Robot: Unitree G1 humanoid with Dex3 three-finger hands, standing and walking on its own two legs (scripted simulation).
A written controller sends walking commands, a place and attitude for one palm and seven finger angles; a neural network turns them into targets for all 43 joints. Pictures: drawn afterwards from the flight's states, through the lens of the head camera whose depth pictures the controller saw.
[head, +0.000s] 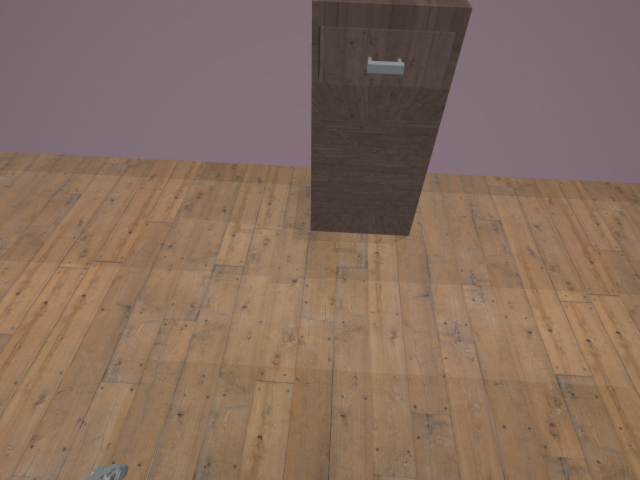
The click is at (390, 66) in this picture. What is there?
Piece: drawer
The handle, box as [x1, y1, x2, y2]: [367, 57, 404, 74]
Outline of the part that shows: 368,57 367,72 402,74 404,65 400,58 398,58 396,62 372,61 371,58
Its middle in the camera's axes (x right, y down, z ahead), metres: +0.19 -0.52 +1.14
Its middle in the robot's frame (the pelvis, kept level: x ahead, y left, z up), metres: +1.21 -0.12 +0.00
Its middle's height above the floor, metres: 0.77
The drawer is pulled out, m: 0.00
